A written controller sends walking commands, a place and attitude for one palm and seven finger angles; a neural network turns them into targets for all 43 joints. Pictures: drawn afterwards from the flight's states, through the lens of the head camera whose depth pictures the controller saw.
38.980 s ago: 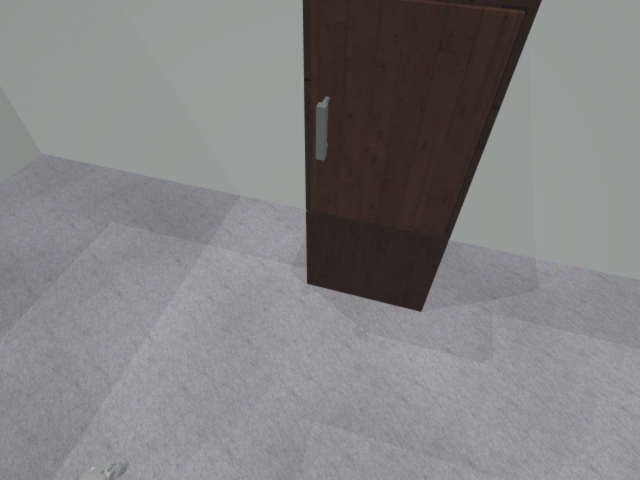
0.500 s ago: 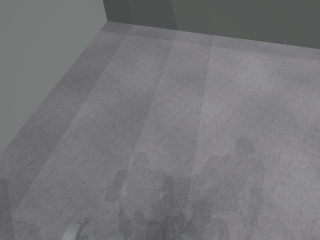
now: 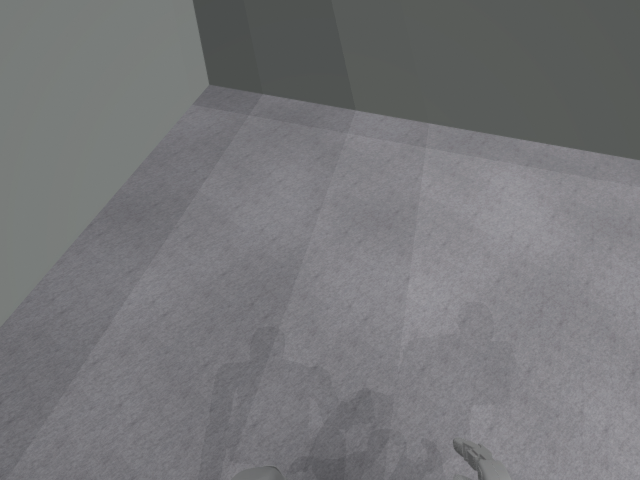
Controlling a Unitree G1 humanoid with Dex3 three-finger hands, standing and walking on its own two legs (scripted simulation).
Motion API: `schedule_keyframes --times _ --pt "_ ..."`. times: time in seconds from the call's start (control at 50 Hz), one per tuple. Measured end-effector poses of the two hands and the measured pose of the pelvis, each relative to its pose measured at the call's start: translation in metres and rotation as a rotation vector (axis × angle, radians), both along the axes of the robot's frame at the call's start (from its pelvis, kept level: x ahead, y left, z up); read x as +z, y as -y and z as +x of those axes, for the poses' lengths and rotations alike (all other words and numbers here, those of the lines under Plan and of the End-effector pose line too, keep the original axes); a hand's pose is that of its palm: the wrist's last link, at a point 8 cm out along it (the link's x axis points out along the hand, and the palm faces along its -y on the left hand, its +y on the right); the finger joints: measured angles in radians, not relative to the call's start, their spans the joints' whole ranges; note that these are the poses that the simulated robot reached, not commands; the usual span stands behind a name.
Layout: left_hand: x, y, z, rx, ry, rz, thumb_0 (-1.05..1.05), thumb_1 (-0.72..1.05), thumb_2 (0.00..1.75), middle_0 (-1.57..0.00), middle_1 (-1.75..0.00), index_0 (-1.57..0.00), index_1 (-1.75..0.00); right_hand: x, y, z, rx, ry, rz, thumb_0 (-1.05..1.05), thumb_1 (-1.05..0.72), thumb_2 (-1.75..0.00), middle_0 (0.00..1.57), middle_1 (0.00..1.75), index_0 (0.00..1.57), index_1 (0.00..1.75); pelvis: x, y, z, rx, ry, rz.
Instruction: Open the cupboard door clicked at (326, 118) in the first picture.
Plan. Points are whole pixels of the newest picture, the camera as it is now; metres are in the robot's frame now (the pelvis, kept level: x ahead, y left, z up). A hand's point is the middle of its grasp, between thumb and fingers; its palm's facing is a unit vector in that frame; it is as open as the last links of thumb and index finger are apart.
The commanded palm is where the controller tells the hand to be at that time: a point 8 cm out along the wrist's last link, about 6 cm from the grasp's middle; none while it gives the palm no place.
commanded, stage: turn to face it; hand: left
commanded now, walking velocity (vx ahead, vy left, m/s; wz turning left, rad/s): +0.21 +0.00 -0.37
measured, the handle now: out of the picture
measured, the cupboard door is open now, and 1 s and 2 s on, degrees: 45 45 45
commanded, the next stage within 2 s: none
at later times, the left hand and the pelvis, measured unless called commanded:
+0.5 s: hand (232, 365) +0.29 +0.17 -0.13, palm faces +0.14 -0.96 -0.24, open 7.3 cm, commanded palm none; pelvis +0.16 -0.04 +0.01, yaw +12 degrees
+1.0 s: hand out of the picture +0.12 +0.22 -0.16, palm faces +0.53 -0.80 -0.29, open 7.4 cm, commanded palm none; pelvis +0.18 -0.03 +0.01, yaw +31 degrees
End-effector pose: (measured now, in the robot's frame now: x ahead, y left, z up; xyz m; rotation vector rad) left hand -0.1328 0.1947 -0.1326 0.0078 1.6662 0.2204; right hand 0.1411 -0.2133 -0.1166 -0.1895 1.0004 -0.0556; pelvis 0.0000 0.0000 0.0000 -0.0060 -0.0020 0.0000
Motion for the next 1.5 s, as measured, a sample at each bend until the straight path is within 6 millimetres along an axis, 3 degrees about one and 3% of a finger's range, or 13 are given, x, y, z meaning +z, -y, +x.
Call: schedule_keyframes --times 0.06,0.18,0.28,0.38,0.46,0.54,0.64,0.74,0.82,0.92,1.08,1.32,1.5 --pt "-0.004 -0.011 0.056 -0.038 0.050 -0.007 0.00 0.91 0.90 -0.20 -0.30 -0.20 -0.29 0.000 0.002 -0.011 -0.050 -0.069 -0.018 0.00 -0.90 -0.90 0.20 0.30 0.20 0.30 0.005 -0.005 0.025 -0.015 0.011 0.011" --pt "0.006 -0.032 0.201 -0.086 0.302 0.031 0.00 0.91 0.90 -0.20 -0.29 -0.20 -0.29 0.008 0.013 -0.061 -0.108 -0.335 -0.072 0.00 -0.94 -0.90 0.20 0.30 0.20 0.30 0.024 -0.008 0.068 0.032 -0.003 -0.009" --pt "0.016 -0.046 0.295 -0.113 0.440 0.094 0.01 0.94 0.90 -0.20 -0.29 -0.20 -0.29 0.014 0.020 -0.085 -0.137 -0.503 -0.062 0.01 -0.93 -0.90 0.20 0.30 0.20 0.30 0.027 0.004 0.101 0.084 -0.016 -0.018" --pt "0.027 -0.038 0.368 -0.131 0.536 0.136 0.00 0.93 0.90 -0.20 -0.29 -0.20 -0.29 0.008 0.033 -0.074 -0.143 -0.581 -0.040 0.01 -0.91 -0.90 0.20 0.30 0.20 0.30 0.022 0.023 0.132 0.137 -0.037 -0.011" --pt "0.030 -0.024 0.403 -0.127 0.614 0.172 0.00 0.92 0.90 -0.20 -0.29 -0.20 -0.29 -0.009 0.052 -0.037 -0.117 -0.576 -0.029 0.01 -0.91 -0.90 0.20 0.30 0.20 0.30 0.012 0.038 0.153 0.179 -0.048 0.003" --pt "0.036 -0.012 0.399 -0.069 0.616 0.182 0.00 0.91 0.90 -0.20 -0.29 -0.20 -0.29 -0.012 0.067 0.031 -0.033 -0.487 -0.048 0.01 -0.91 -0.90 0.20 0.30 0.20 0.30 0.017 0.044 0.163 0.248 -0.030 0.017" --pt "0.031 -0.005 0.360 0.047 0.547 0.170 0.00 0.91 0.90 -0.20 -0.30 -0.20 -0.29 0.000 0.067 0.132 0.106 -0.313 -0.078 0.01 -0.91 -0.90 0.20 0.30 0.20 0.30 0.022 0.046 0.172 0.325 -0.020 0.036" --pt "0.015 -0.018 0.304 0.183 0.463 0.191 -0.01 0.92 0.90 -0.21 -0.30 -0.20 -0.30 0.015 0.041 0.221 0.259 -0.155 -0.122 0.01 -0.91 -0.90 0.20 0.30 0.20 0.30 0.017 0.039 0.175 0.401 -0.009 0.023" --pt "-0.008 -0.038 0.255 0.270 0.381 0.205 -0.01 0.92 0.90 -0.21 -0.30 -0.20 -0.30 0.020 0.007 0.270 0.369 -0.034 -0.155 0.01 -0.91 -0.90 0.20 0.30 0.20 0.30 0.000 0.024 0.178 0.456 -0.010 0.003" --pt "-0.006 -0.054 0.222 0.335 0.298 0.240 0.00 0.91 0.90 -0.20 -0.29 -0.20 -0.29 0.027 -0.018 0.282 0.456 -0.008 -0.165 0.00 -0.91 -0.90 0.20 0.30 0.20 0.30 0.003 0.022 0.177 0.503 -0.013 -0.008" --pt "0.024 -0.046 0.222 0.394 0.335 0.289 0.00 0.91 0.90 -0.20 -0.29 -0.20 -0.29 0.018 -0.024 0.268 0.524 -0.128 -0.129 0.01 -0.90 -0.90 0.20 0.30 0.20 0.30 0.019 0.033 0.186 0.589 -0.026 -0.027" --pt "0.036 0.028 0.247 0.485 0.364 0.338 0.00 0.91 0.90 -0.20 -0.30 -0.20 -0.29 -0.016 0.014 0.295 0.585 -0.261 -0.102 0.01 -0.90 -0.90 0.20 0.30 0.20 0.30 0.015 0.077 0.219 0.749 -0.035 0.016" --pt "0.029 0.071 0.231 0.644 0.349 0.304 0.00 0.92 0.90 -0.21 -0.30 -0.20 -0.30 0.003 -0.014 0.336 0.720 -0.233 -0.142 0.01 -0.91 -0.90 0.20 0.30 0.20 0.30 0.023 0.083 0.233 0.875 -0.040 0.045"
